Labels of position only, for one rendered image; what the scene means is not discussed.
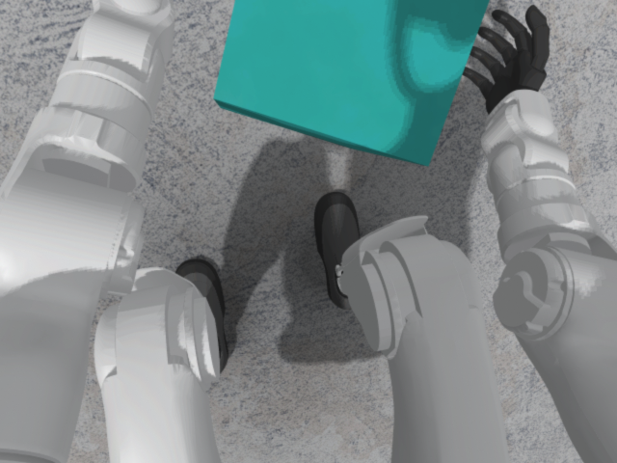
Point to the carton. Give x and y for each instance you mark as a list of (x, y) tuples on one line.
[(372, 75)]

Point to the robot left foot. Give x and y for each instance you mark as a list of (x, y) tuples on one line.
[(204, 276)]

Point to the robot right forearm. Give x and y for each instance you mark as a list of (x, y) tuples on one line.
[(536, 200)]

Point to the right robot upper arm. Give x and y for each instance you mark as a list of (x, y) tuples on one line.
[(562, 307)]

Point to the robot right shin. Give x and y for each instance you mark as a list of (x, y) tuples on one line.
[(411, 226)]

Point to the robot left forearm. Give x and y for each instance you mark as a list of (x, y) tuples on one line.
[(96, 124)]

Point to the left robot upper arm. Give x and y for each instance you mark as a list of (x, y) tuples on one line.
[(64, 244)]

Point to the right robot hand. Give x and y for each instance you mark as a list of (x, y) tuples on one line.
[(524, 66)]

